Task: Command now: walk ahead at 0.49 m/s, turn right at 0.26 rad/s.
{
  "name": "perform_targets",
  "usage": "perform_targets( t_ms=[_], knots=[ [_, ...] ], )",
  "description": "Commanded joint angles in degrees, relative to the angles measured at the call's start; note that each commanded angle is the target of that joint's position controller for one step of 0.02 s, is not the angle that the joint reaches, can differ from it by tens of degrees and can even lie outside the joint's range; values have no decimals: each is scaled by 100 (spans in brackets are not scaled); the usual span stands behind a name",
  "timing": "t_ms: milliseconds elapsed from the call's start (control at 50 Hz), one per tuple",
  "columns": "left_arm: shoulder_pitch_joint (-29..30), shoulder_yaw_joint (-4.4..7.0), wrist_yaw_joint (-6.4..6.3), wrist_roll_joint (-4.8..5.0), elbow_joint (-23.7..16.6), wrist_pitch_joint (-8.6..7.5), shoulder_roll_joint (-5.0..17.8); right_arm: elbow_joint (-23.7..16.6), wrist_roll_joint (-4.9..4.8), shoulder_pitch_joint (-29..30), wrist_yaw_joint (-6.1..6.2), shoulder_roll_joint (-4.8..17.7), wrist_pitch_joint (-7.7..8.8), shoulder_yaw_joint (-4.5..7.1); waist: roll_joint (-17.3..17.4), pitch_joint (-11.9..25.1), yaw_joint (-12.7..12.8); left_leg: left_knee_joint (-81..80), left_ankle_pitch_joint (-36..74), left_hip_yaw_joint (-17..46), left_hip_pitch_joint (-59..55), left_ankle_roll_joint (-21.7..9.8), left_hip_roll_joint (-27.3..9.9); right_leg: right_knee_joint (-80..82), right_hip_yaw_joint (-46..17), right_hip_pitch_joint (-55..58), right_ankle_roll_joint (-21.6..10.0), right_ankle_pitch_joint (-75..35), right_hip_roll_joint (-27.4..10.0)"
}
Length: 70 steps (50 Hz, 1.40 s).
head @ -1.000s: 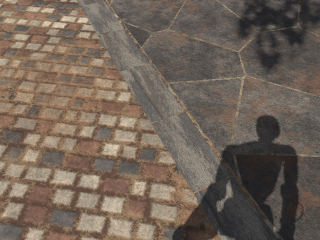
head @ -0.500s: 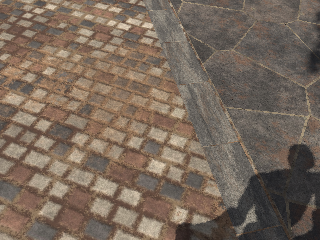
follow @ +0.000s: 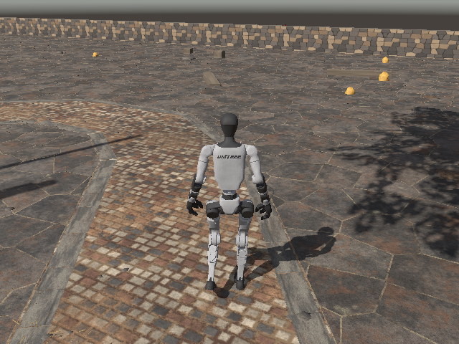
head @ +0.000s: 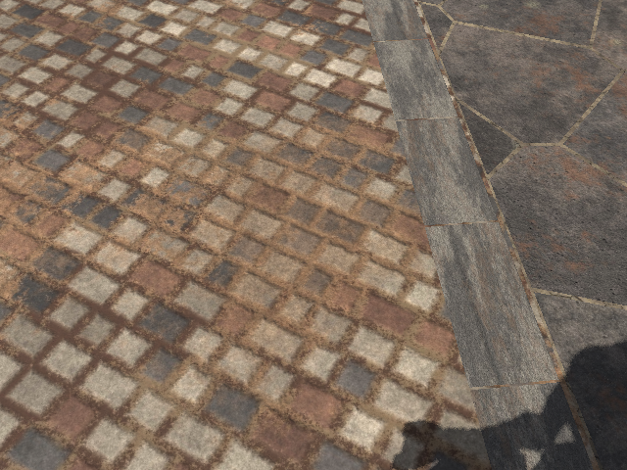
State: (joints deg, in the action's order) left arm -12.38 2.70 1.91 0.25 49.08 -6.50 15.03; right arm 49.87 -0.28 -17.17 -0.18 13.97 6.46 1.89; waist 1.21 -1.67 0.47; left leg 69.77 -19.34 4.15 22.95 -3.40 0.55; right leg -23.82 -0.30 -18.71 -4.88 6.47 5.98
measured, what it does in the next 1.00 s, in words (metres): walks ahead, turning right: left foot, then right foot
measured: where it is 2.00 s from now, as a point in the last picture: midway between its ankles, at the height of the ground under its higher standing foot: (383, 262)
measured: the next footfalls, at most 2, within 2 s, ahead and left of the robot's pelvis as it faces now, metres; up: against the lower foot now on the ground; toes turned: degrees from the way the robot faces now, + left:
left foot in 0.34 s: +0.36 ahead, +0.13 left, +0.00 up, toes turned -15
right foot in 0.84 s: +0.53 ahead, -0.22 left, +0.00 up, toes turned -24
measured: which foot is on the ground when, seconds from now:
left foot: up 0.00-0.32, down 0.34-0.86, up 0.88-1.00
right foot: down 0.00-0.34, up 0.36-0.82, down 0.84-1.00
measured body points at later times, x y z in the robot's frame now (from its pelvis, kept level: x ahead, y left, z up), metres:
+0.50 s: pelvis +0.27 +0.04 +0.01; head +0.29 +0.04 +0.46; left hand +0.43 +0.28 -0.11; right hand +0.32 -0.26 -0.09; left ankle +0.32 +0.13 -0.74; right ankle +0.20 -0.09 -0.65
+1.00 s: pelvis +0.50 -0.10 +0.00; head +0.52 -0.12 +0.45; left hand +0.71 +0.09 -0.09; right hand +0.45 -0.39 -0.13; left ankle +0.50 +0.07 -0.64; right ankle +0.50 -0.21 -0.74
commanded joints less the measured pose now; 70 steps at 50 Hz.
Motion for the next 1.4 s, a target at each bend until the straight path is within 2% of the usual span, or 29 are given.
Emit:
perform_targets(
  t_ms=[20,120,220,280,320,340,360,380,400,440,480,640,760,800,820,840,860,880,900,920,960,1000,1060,1160,1260,1320,1360,1380,1400],
  knots=[
    [-4,61,-6,-10,-372,-33,468,-530,96,-22,50,503,125,146,-224,305,-209,-492,330,196,1180,90,-605,1403,-2235,963,-1150,-368,-1530],
    [-541,180,-182,89,-300,23,853,-952,139,1042,127,308,52,43,-395,55,65,-2667,1560,-102,869,466,-397,1473,-1544,188,-1007,-598,-1206],
    [-1069,192,-238,171,-218,160,838,-1234,-11,1809,54,443,102,58,-590,117,338,-3902,2285,-19,200,569,-38,1031,-1849,378,-745,-58,-1225],
    [-987,222,-286,148,-300,243,882,-1302,-40,1730,18,716,186,165,-706,173,131,-4373,1703,77,-215,415,-21,496,-2365,802,-599,166,-1360],
    [-792,144,-282,96,-441,265,619,-1099,14,739,66,983,234,305,-662,677,-388,-4623,1409,202,-1652,72,-366,-590,-2177,487,-319,-18,-969],
    [-801,12,-261,-6,-582,239,213,-989,63,-252,116,1357,221,401,86,1490,-742,-4603,1091,1200,-3101,-312,-1455,-2340,-1533,-287,-86,906,-524],
    [-1598,-86,-237,174,-782,157,-63,-816,104,-581,81,1761,112,505,2030,1956,-324,-5074,176,3718,-4438,-1241,-2625,-3859,-851,-2176,139,2805,13],
    [-1528,41,-265,282,-631,170,595,-910,58,-395,52,1145,99,405,1308,1506,-422,-5247,-716,3972,-4074,-1188,-2586,-4696,-991,-2845,206,2546,-508],
    [-966,128,-265,233,-682,216,872,-969,24,-173,51,786,95,312,644,851,-523,-5287,-377,2983,-3416,-921,-2299,-4894,-947,-2924,234,1972,-686],
    [-591,159,-252,109,-788,279,698,-976,57,362,9,582,56,228,250,283,-274,-5581,836,1712,-2318,-700,-1743,-4559,-800,-2566,343,1249,-996],
    [-551,146,-182,136,-885,353,463,-889,93,448,-10,559,74,227,489,139,-131,-5874,1422,944,-1785,-639,-1474,-4387,-618,-2241,385,954,-1170],
    [425,32,-31,70,-1387,326,159,-488,17,64,-9,945,65,336,177,0,-292,-6109,2656,-427,-1814,-720,-1359,-2307,-389,-2173,387,-666,-1115],
    [1468,4,120,90,-1853,203,257,-77,-173,-563,-35,1200,-132,331,297,-325,-456,-5810,2806,-229,-2414,-678,-1652,-1042,106,-1843,146,-72,-912],
    [1028,120,111,78,-1782,149,519,-26,-183,-490,-10,1368,-203,351,475,-29,-71,-5186,3998,-217,-2494,-545,-1630,-638,245,-902,-11,184,-643],
    [228,258,66,55,-1542,136,757,-12,-188,-428,3,1349,-225,323,425,467,389,-4298,4669,-425,-2244,-399,-1389,-373,368,331,-159,-128,-470],
    [-761,414,-26,-10,-1307,158,1131,-102,-118,-383,12,1163,-185,238,302,1208,823,-2971,3886,-579,-1207,-171,-1105,-644,-139,2110,-394,-470,-1004],
    [-1399,536,-121,-164,-1236,206,1738,-322,-11,-833,-26,437,-87,19,-1069,2183,702,-647,611,-759,1097,227,-248,-519,-2570,4369,-1120,-84,-2739],
    [-1512,438,-126,-160,-1240,216,1406,-174,-122,-977,-40,629,21,53,-1276,2844,770,383,-1427,290,1609,238,-2,247,-4038,4300,-1429,214,-3234],
    [-1176,317,-99,-101,-1189,205,1054,-300,-289,-547,-40,1037,15,209,-952,1815,689,655,-1091,378,2075,217,-290,373,-3091,3536,-1137,303,-2969],
    [-783,242,-80,-26,-1162,185,812,-396,-273,-226,-17,975,-16,207,-838,1140,488,436,-612,167,2102,209,-551,532,-2215,2715,-919,161,-2684],
    [-145,153,-17,-33,-1115,92,424,-352,-137,-194,50,819,-177,256,-803,518,62,-53,112,140,1544,247,-862,1034,-1202,1435,-666,-118,-2202],
    [55,189,-3,-79,-1000,-18,377,-273,-161,-438,41,522,-345,227,-738,366,-162,-112,486,132,1148,287,-893,1415,-686,887,-677,-447,-2113],
    [3,259,-78,-131,-771,-92,487,-432,-134,-143,65,461,-443,253,-534,77,-209,-501,1061,290,1544,341,-894,1614,-58,860,-661,-973,-2109],
    [-221,338,-220,-99,-522,-25,738,-745,-84,706,-96,340,-393,194,-402,-198,38,-2093,2232,25,1718,290,-802,1702,672,1240,-521,-1000,-2073],
    [-582,426,-270,35,-289,136,972,-1207,-90,1554,-277,344,-394,149,-320,-479,332,-2970,1846,-409,1961,60,-742,1472,993,2091,-407,-1110,-2352],
    [-509,478,-290,98,-258,255,1175,-1390,-92,1498,-340,504,-418,228,-504,-233,147,-3164,1040,-867,1373,-215,-377,710,1230,2419,-228,-2942,-2381],
    [-326,495,-316,150,-300,350,1300,-1202,-120,431,-314,854,-442,443,-565,447,-513,-3432,856,-1222,-184,-510,185,-931,1468,2222,-23,-4510,-2166],
    [-370,437,-335,130,-337,344,1191,-950,-123,-526,-222,1271,-469,664,-323,967,-957,-3711,1164,-947,-1812,-740,311,-2386,1532,1330,220,-3823,-1909],
    [-787,210,-297,-126,-612,252,454,-887,-145,-805,-109,2006,-487,830,1204,1348,-584,-3941,1029,1717,-3763,-1533,-1197,-4597,1414,-1124,609,665,-1141]
  ],
)
Velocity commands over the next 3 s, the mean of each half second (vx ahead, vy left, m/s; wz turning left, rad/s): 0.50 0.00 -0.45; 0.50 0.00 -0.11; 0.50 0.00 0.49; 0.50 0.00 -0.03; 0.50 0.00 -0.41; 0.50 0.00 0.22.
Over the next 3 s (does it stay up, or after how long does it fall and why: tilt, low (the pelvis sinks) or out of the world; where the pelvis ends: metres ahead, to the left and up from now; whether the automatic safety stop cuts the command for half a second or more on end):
stays up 1.58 -0.29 0.00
